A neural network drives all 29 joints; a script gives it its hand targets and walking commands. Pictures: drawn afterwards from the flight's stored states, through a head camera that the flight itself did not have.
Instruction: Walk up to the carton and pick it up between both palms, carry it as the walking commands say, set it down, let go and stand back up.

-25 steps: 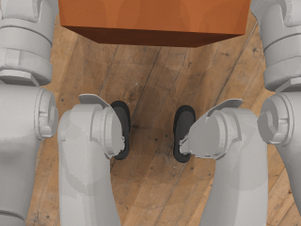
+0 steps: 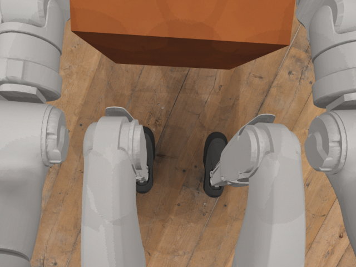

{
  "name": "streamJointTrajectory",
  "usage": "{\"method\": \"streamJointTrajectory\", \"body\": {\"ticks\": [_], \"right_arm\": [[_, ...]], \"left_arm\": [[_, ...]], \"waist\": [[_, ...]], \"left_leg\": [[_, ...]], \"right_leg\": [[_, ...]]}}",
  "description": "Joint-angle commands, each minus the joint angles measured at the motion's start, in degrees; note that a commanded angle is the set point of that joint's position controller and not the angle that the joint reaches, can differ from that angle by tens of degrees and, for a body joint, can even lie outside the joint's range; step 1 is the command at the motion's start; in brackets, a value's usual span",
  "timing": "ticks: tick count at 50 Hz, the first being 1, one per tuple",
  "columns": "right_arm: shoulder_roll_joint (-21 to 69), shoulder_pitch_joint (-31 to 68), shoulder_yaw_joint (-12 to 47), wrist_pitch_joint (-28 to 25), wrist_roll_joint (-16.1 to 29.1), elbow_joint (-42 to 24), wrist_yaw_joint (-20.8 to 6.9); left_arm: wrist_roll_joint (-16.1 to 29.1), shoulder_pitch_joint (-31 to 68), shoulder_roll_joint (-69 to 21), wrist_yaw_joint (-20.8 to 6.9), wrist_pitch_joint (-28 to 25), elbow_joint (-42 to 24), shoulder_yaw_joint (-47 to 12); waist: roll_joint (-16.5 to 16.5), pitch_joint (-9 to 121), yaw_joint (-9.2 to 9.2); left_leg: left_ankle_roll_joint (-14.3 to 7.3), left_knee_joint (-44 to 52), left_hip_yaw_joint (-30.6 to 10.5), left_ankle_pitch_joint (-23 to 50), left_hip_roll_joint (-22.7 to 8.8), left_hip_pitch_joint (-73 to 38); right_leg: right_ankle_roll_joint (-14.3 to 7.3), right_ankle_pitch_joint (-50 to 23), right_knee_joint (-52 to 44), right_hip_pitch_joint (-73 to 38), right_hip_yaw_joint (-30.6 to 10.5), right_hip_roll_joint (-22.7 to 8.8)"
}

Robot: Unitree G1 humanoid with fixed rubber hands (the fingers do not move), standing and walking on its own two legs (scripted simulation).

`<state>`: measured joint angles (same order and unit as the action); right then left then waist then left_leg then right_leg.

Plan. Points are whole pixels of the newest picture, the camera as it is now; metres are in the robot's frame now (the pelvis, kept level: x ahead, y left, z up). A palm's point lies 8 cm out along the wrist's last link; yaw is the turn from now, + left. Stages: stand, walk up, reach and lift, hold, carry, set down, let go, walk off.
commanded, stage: reach and lift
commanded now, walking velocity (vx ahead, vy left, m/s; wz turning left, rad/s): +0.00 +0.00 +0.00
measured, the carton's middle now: (179, 5) +0.55 +0.05 -0.14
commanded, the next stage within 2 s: none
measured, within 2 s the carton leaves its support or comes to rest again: neither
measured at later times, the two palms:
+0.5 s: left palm out of the picture +0.53 +0.24 +0.00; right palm out of the picture +0.56 -0.13 +0.02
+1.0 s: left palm out of the picture +0.51 +0.23 +0.07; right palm out of the picture +0.54 -0.14 +0.08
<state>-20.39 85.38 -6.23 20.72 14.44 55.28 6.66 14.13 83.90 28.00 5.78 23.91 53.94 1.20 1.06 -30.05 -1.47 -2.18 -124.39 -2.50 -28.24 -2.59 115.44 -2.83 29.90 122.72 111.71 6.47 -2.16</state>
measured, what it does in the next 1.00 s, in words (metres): rises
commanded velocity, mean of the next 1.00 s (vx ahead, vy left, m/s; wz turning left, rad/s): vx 0.00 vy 0.00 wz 0.00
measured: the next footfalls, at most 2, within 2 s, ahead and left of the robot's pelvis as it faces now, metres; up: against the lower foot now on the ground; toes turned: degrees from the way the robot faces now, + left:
none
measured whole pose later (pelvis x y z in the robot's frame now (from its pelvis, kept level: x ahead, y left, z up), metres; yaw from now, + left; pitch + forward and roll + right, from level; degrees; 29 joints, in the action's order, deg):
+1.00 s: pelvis -0.02 +0.00 +0.12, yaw +3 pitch +13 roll -4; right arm -18.1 77.4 -11.9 27.4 6.9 47.8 4.2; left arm 12.2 78.8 24.7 6.8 29.7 49.3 2.5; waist 0.1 -30.0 -0.5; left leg -1.0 -103.1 -2.5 -24.9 -0.7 91.6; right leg -2.4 27.2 102.0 88.0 6.2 -2.1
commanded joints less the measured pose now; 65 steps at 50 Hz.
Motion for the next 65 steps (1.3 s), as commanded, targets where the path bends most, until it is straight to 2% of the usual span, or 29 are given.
{"method": "streamJointTrajectory", "body": {"ticks": [1,4,7,8,9,12,13,17,19,20,24,26,27,31,32,35,38,39,42,44,47,49,50,51,53,57,58,62,65], "right_arm": [[67.9,40.1,14.1,1.0,4.2,-33.0,-13.4],[68.9,37.3,11.5,1.7,2.3,-28.7,-13.8],[68.4,42.6,13.8,1.2,3.6,-38.0,-13.6],[69.9,38.5,11.7,1.9,2.1,-30.7,-13.6],[69.3,39.2,12.6,1.8,2.8,-34.6,-13.7],[69.3,38.4,12.0,2.0,3.4,-33.0,-13.7],[70.7,35.0,10.8,2.6,2.0,-28.7,-13.8],[70.9,35.8,13.1,2.6,3.7,-35.7,-13.9],[71.7,33.2,10.9,3.0,2.0,-29.2,-14.2],[70.6,31.9,9.9,3.0,0.8,-29.9,-14.3],[71.0,35.9,11.6,3.0,2.0,-37.2,-14.5],[69.7,34.4,10.4,3.1,0.5,-34.0,-14.5],[70.0,35.3,11.0,2.9,1.6,-35.4,-14.8],[69.6,38.2,11.7,3.4,2.1,-37.9,-14.8],[68.8,37.3,10.1,3.4,1.1,-36.0,-15.1],[70.4,34.9,9.5,4.1,0.4,-31.4,-15.7],[68.2,33.8,7.3,3.9,-1.4,-29.1,-16.3],[70.3,35.0,8.0,4.0,-1.4,-29.2,-16.9],[71.9,36.0,11.0,4.5,0.1,-33.1,-16.7],[70.7,33.3,10.1,5.1,-0.8,-32.1,-16.9],[71.4,33.2,11.0,5.5,0.3,-36.1,-16.9],[72.9,32.5,10.0,5.8,-0.4,-30.7,-17.2],[73.9,33.7,12.7,5.6,0.8,-35.3,-17.3],[72.2,33.8,12.4,5.5,0.4,-35.8,-17.5],[72.8,37.8,15.6,5.2,1.8,-43.4,-16.8],[74.2,30.2,14.3,6.1,0.2,-37.5,-16.8],[74.6,31.0,14.3,5.9,0.9,-35.4,-17.0],[76.9,27.2,14.4,6.7,-0.3,-33.8,-17.4],[76.6,27.8,15.2,6.4,0.7,-35.0,-17.7]], "left_arm": [[6.7,49.3,-62.8,-17.6,-3.7,-38.4,-11.4],[5.4,45.8,-64.4,-18.7,-2.5,-30.9,-10.3],[6.6,47.7,-65.0,-19.1,-2.7,-37.3,-11.3],[5.4,46.3,-65.4,-19.9,-2.6,-31.4,-9.5],[6.3,48.3,-65.0,-20.0,-2.7,-37.7,-11.3],[5.8,48.5,-64.5,-19.9,-2.5,-38.2,-10.7],[5.0,48.2,-63.7,-20.1,-2.4,-34.8,-10.2],[5.9,47.0,-65.2,-20.3,-2.1,-40.3,-12.3],[4.1,45.9,-65.2,-20.3,-1.8,-34.0,-9.6],[4.8,46.1,-65.6,-20.4,-1.7,-35.6,-11.2],[5.5,43.6,-69.4,-20.3,-0.7,-36.8,-12.9],[5.7,46.0,-69.1,-20.3,-1.0,-34.9,-12.5],[5.6,45.4,-69.0,-20.2,-0.9,-37.5,-13.7],[5.7,47.9,-67.8,-19.9,-0.6,-39.3,-13.3],[5.7,47.6,-69.6,-19.6,-0.2,-37.6,-14.5],[4.8,47.2,-70.4,-19.8,0.2,-35.9,-13.9],[4.7,45.4,-72.9,-20.2,0.4,-29.3,-13.8],[3.7,44.4,-73.3,-20.4,0.4,-29.8,-12.4],[4.8,45.6,-71.8,-20.8,0.0,-33.7,-13.8],[5.8,48.2,-71.9,-20.8,0.5,-39.0,-16.3],[5.9,47.7,-72.1,-20.3,0.9,-43.5,-16.8],[5.5,45.8,-73.8,-20.7,1.0,-37.0,-15.4],[3.9,44.3,-72.5,-20.6,1.2,-38.2,-14.2],[3.9,41.4,-74.2,-20.8,1.4,-35.4,-14.5],[3.5,40.5,-72.7,-20.9,1.2,-37.4,-13.4],[3.4,38.9,-73.2,-21.5,0.9,-36.6,-13.9],[2.8,39.5,-71.9,-21.7,1.0,-35.5,-13.6],[2.3,38.7,-71.9,-22.1,0.7,-37.0,-13.9],[3.2,40.6,-72.9,-22.1,0.5,-41.4,-15.6]], "waist": [[-5.1,142.5,1.57],[-3.5,134.8,2.06],[-3.9,143.8,1.78],[-3.9,137.0,2.22],[-4.7,143.0,2.63],[-6.8,143.5,2.14],[-4.4,138.9,2.49],[-6.0,149.5,3.14],[-5.5,139.6,2.37],[-4.7,140.3,4.56],[-6.0,151.2,3.81],[-5.3,143.8,6.34],[-7.0,146.6,4.7],[-7.0,149.3,4.32],[-7.6,146.5,6.33],[-8.0,142.7,5.9],[-7.6,136.2,8.44],[-6.1,137.4,6.28],[-4.6,143.6,6.36],[-6.8,147.4,8.74],[-7.7,153.5,7.45],[-6.3,144.9,7.01],[-4.9,148.8,4.08],[-5.0,146.0,5.22],[-1.7,152.1,3.11],[-2.0,147.4,5.59],[-4.2,142.9,4.06],[-1.9,145.3,4.53],[-5.1,146.5,3.86]], "left_leg": [[1.0,19.6,6.7,15.1,8.8,-54.2],[0.8,22.0,6.2,10.4,8.3,-50.4],[0.8,22.4,6.7,14.4,9.0,-53.3],[0.7,22.9,7.2,11.5,9.1,-47.4],[0.9,22.9,6.6,14.5,9.3,-52.5],[1.2,24.1,6.8,14.7,9.3,-53.2],[1.1,24.7,6.3,12.4,9.2,-51.1],[1.4,26.5,5.6,19.9,9.4,-60.3],[1.3,28.0,6.3,13.1,9.5,-54.4],[1.3,28.4,5.3,13.2,9.6,-55.5],[1.7,30.1,4.5,18.3,10.5,-64.8],[1.9,30.1,4.7,14.3,9.9,-60.0],[1.9,31.3,3.9,16.2,9.6,-65.2],[1.9,32.6,4.5,14.5,10.0,-66.1],[2.3,33.7,3.7,12.7,10.2,-66.4],[2.4,35.8,3.8,8.4,9.6,-66.0],[2.5,37.5,2.3,3.5,8.8,-64.8],[2.1,38.6,2.6,5.1,9.3,-65.3],[2.2,38.2,3.3,8.7,9.6,-67.5],[2.9,39.1,2.9,9.0,9.9,-70.8],[3.0,40.0,3.1,12.8,10.1,-74.6],[2.8,41.8,2.9,8.1,9.6,-70.3],[2.4,41.9,3.7,11.2,10.1,-72.8],[2.1,41.4,2.9,11.8,9.9,-71.7],[1.5,41.1,4.2,14.6,10.8,-71.6],[1.7,43.3,4.4,13.8,10.6,-71.1],[1.4,43.9,4.5,11.5,10.2,-69.0],[1.2,46.8,3.5,10.7,10.4,-71.5],[1.7,47.6,3.3,12.2,10.7,-73.7]], "right_leg": [[1.9,-15.3,-18.6,-49.3,-4.1,11.2],[2.1,-11.1,-20.6,-47.1,-3.9,11.0],[2.0,-16.2,-22.0,-54.5,-5.3,11.2],[2.5,-13.9,-22.6,-52.5,-5.5,11.0],[2.2,-16.4,-22.3,-54.0,-5.3,11.1],[2.2,-16.7,-23.9,-55.0,-6.2,11.2],[2.5,-15.3,-24.1,-52.5,-5.8,11.2],[2.5,-21.3,-25.9,-58.3,-5.9,11.7],[2.7,-14.6,-27.2,-54.8,-6.1,11.3],[2.4,-15.0,-27.0,-53.6,-5.4,11.6],[2.0,-19.2,-28.1,-58.3,-5.0,12.0],[2.3,-16.3,-29.2,-56.1,-5.6,11.0],[1.9,-16.5,-29.6,-55.5,-5.6,11.4],[2.0,-15.9,-31.0,-58.6,-6.2,11.5],[1.9,-14.6,-31.1,-57.1,-5.4,11.5],[1.8,-10.3,-33.7,-56.3,-6.1,10.9],[1.5,-7.2,-34.7,-52.2,-5.7,10.6],[1.6,-7.7,-35.9,-54.1,-5.7,10.6],[2.2,-11.1,-36.5,-59.5,-6.3,10.8],[1.6,-11.9,-36.7,-60.8,-5.5,11.3],[1.5,-15.6,-37.6,-65.7,-6.1,11.8],[2.0,-11.0,-39.1,-63.3,-6.8,11.1],[2.3,-13.3,-39.7,-67.2,-6.8,11.3],[2.1,-13.6,-39.8,-64.5,-7.4,11.0],[3.0,-16.5,-40.2,-72.6,-7.5,11.4],[3.4,-17.3,-42.8,-74.3,-8.7,10.9],[3.3,-15.3,-43.3,-71.9,-9.3,10.6],[3.3,-14.9,-45.3,-76.6,-9.3,10.8],[2.9,-16.9,-45.4,-76.0,-9.9,10.8]]}}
